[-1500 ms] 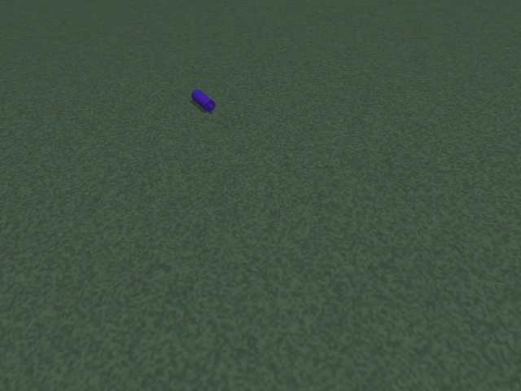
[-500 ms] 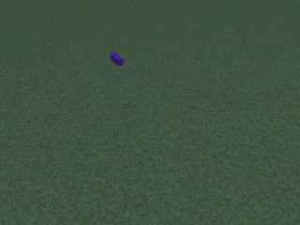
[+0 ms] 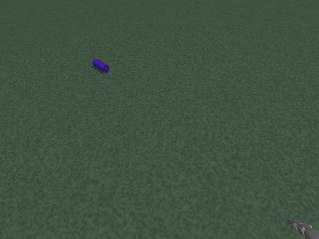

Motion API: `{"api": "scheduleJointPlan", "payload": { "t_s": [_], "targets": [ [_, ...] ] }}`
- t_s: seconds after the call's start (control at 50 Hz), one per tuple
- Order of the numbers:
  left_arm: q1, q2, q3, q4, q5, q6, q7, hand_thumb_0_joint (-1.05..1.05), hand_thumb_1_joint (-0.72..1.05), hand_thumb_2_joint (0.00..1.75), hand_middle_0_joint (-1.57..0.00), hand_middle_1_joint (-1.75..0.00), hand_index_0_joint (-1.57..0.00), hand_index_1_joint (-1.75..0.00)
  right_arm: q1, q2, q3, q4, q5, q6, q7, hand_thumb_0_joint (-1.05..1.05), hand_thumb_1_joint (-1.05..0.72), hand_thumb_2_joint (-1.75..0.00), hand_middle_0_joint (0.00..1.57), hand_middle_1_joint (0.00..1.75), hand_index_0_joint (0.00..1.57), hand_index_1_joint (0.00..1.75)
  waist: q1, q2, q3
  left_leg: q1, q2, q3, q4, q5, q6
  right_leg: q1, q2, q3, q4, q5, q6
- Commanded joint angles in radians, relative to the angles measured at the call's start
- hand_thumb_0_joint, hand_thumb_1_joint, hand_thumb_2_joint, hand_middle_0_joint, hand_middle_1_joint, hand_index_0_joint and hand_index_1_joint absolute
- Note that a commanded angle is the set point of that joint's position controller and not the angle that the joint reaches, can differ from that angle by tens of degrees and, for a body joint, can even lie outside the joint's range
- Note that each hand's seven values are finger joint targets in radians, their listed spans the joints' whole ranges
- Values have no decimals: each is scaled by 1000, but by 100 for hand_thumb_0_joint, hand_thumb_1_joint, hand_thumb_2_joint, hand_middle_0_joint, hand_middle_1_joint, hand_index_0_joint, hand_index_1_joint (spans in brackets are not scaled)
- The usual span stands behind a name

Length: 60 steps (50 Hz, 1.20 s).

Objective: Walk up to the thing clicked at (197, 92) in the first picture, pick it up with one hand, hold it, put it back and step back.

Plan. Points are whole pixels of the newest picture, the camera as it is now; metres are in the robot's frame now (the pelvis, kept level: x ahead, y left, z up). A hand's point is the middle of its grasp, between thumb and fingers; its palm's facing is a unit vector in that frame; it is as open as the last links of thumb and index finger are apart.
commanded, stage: walk up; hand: left
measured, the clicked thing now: (101, 66) +1.89 +0.71 -0.71
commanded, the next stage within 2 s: none
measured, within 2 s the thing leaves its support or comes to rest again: neither
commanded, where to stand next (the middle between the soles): +1.42 +0.75 m, yaw -41 degrees
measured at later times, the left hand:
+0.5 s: hand (86, 151) +0.42 +0.29 -0.11, palm faces -0.20 -0.87 -0.45, open 7.3 cm
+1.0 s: hand (66, 108) +0.67 +0.46 -0.14, palm faces -0.40 -0.79 -0.47, open 7.4 cm
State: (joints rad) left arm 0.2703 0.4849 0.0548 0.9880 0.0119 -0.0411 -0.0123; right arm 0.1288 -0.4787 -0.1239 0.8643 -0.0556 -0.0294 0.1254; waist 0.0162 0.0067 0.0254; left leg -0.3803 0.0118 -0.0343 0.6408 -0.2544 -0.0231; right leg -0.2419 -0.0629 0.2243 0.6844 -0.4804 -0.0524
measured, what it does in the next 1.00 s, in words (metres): walks ahead, turning right: right foot, then left foot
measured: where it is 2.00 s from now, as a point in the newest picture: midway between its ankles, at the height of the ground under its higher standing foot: (123, 139)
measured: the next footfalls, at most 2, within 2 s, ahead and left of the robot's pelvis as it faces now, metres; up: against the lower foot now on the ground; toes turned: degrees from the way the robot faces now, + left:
right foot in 0.38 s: +0.29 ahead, -0.07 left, +0.00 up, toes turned -18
left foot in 0.80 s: +0.61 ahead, +0.27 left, +0.00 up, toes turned -13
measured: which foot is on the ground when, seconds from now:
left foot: down 0.00-0.40, up 0.42-0.78, down 0.80-1.00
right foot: up 0.00-0.36, down 0.38-0.84, up 0.86-1.00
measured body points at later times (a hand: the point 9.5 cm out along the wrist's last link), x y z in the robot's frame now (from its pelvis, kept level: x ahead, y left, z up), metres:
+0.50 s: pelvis +0.23 +0.06 +0.00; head +0.22 +0.03 +0.45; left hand +0.43 +0.34 -0.08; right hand +0.17 -0.25 -0.14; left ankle +0.15 +0.18 -0.64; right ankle +0.25 -0.05 -0.72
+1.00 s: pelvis +0.50 +0.19 +0.01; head +0.55 +0.19 +0.46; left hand +0.69 +0.50 -0.10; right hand +0.45 -0.13 -0.09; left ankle +0.57 +0.28 -0.72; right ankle +0.43 +0.04 -0.64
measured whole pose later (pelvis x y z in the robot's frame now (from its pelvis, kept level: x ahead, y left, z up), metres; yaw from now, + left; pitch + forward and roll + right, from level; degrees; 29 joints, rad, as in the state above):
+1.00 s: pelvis +0.50 +0.19 +0.01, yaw -21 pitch +0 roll -1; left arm 0.28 0.49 0.04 0.97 -0.02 -0.07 0.05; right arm 0.22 -0.38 -0.10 0.80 -0.05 0.00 0.10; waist -0.06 -0.01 0.10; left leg -0.34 0.08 0.11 0.61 -0.27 0.01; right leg -0.53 -0.06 0.02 1.15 -0.36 -0.05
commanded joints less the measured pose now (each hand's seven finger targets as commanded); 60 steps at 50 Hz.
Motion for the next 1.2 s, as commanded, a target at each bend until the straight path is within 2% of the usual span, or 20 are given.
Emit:
{"api": "scheduleJointPlan", "payload": {
  "t_s": [0.0,0.1,0.26,0.34,0.36,0.38,0.4,0.42,0.52,0.7,0.76,0.8,0.82,0.84,0.86,0.9,0.94,1.06,1.12,1.18],
  "targets": [
    [-186,167,2,-165,-13,-34,35,0,90,90,-20,-30,-20,-30,62,-357,-93,-81,32,-34,-30,0,-90,-90,20,30,20,30,-112,239,-9,296,462,-659,-566,-644,241,-597,11,-121,502,-17,-26],
    [-65,207,31,-32,-32,-42,-5,0,90,90,-20,-30,-20,-30,62,-183,-50,-86,19,-44,-45,0,-90,-90,20,30,20,30,-79,109,-30,368,225,-175,-454,-175,160,-423,-41,-204,297,157,42],
    [-226,131,27,-118,-25,-40,-13,0,90,90,-20,-30,-20,-30,104,-145,-37,-112,5,-24,-35,0,-90,-90,20,30,20,30,-103,98,64,259,194,43,-398,262,125,-203,12,-336,-30,294,22],
    [85,171,71,-40,-26,-28,15,0,90,90,-20,-30,-20,-30,41,-137,-30,-161,7,-17,-39,0,-90,-90,20,30,20,30,76,-47,-115,43,108,169,54,513,50,354,50,-374,-163,353,-29],
    [242,239,102,-11,-15,-31,31,0,90,90,-20,-30,-20,-30,63,-114,-15,-178,7,-18,-39,0,-90,-90,20,30,20,30,153,-151,-191,-157,52,164,337,318,12,559,-47,-190,-211,197,-75],
    [260,306,115,-35,-13,-32,48,0,90,90,-20,-30,-20,-30,140,-64,5,-187,13,-15,-39,0,-90,-90,20,30,20,30,114,-296,-245,-389,-29,94,531,-305,-15,689,-342,291,-286,57,-176],
    [167,323,109,-71,-16,-27,60,0,90,90,-20,-30,-20,-30,151,-184,-19,-164,14,1,-45,0,-90,-90,20,30,20,30,94,-111,-236,-422,19,-86,608,-294,-26,568,-410,523,-366,-137,-260],
    [104,326,106,-93,-28,-24,68,0,90,90,-20,-30,-20,-30,114,-216,-31,-153,15,2,-53,0,-90,-90,20,30,20,30,85,-57,-173,-422,51,-107,665,-262,-41,452,-416,545,-417,-240,-301],
    [-85,226,72,-145,-30,-73,63,0,90,90,-20,-30,-20,-30,158,-154,-20,-100,8,27,-20,0,-90,-90,20,30,20,30,-71,-29,73,-208,135,-82,475,-28,5,-24,-193,2,-454,88,-141],
    [-11,292,85,-137,1,-106,62,0,90,90,-20,-30,-20,-30,-8,-140,-40,-159,5,37,35,0,-90,-90,20,30,20,30,-43,-148,76,-26,169,3,120,203,-3,-205,-133,-157,-397,106,-104],
    [-65,300,86,-146,9,-90,69,0,90,90,-20,-30,-20,-30,123,-154,-61,-123,3,31,26,0,-90,-90,20,30,20,30,-136,-124,-34,215,124,72,21,111,22,-221,-159,-165,-196,328,-83],
    [39,184,47,-137,14,-73,73,0,90,90,-20,-30,-20,-30,350,-241,-103,-57,-12,18,2,0,-90,-90,20,30,20,30,-243,198,-154,502,99,0,-108,-108,75,-348,-39,-251,335,290,-14],
    [107,75,15,-148,-2,-68,73,0,90,90,-20,-30,-20,-30,349,-325,-113,-72,-14,6,-16,0,-90,-90,20,30,20,30,-205,484,-142,548,321,-329,-247,-100,93,-546,112,-235,561,-115,16],
    [142,122,18,-123,-21,-62,99,0,90,90,-20,-30,-20,-30,249,-360,-119,-91,17,5,-35,0,-90,-90,20,30,20,30,-144,457,-165,545,387,-530,-368,-161,149,-594,91,-184,649,-93,-20],
    [135,159,16,-104,-11,-60,103,0,90,90,-20,-30,-20,-30,169,-342,-122,-118,30,14,-42,0,-90,-90,20,30,20,30,-112,385,-145,421,403,-512,-387,-264,185,-554,17,-158,658,-19,-28],
    [58,223,38,-73,-38,-55,84,0,90,90,-20,-30,-20,-30,100,-232,-86,-148,13,12,-46,0,-90,-90,20,30,20,30,-110,207,-64,242,270,-212,-345,-150,94,-460,-16,-128,539,114,-13],
    [119,215,45,-55,-46,-49,74,0,90,90,-20,-30,-20,-30,90,-193,-67,-147,20,2,-51,0,-90,-90,20,30,20,30,-73,223,-63,282,226,-88,-294,76,107,-427,-32,-176,451,176,2],
    [13,138,34,-108,-35,-48,71,0,90,90,-20,-30,-20,-30,130,-139,-47,-171,-9,5,-51,0,-90,-90,20,30,20,30,-92,176,-9,251,237,36,-294,466,216,-316,-7,-310,144,194,32],
    [34,126,40,-109,-35,-47,71,0,90,90,-20,-30,-20,-30,71,-131,-38,-206,-11,20,-48,0,-90,-90,20,30,20,30,-63,145,-5,141,215,69,-267,334,189,-123,13,-338,23,322,13],
    [251,180,84,-51,-17,-47,88,0,90,90,-20,-30,-20,-30,19,-109,-23,-240,-4,32,-43,0,-90,-90,20,30,20,30,72,-32,-109,2,149,146,51,352,106,252,6,-298,-147,421,-20]
  ]
}}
